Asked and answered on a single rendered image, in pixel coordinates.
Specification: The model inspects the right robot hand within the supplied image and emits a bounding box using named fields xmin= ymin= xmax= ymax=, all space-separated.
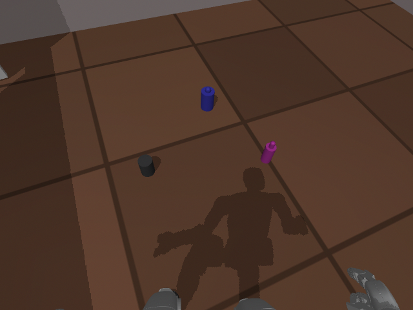
xmin=346 ymin=267 xmax=400 ymax=310

